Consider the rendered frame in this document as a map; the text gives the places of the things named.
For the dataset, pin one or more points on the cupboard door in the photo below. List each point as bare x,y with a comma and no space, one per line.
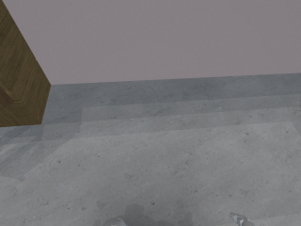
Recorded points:
5,100

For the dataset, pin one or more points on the right robot hand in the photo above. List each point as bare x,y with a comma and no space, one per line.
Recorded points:
241,220

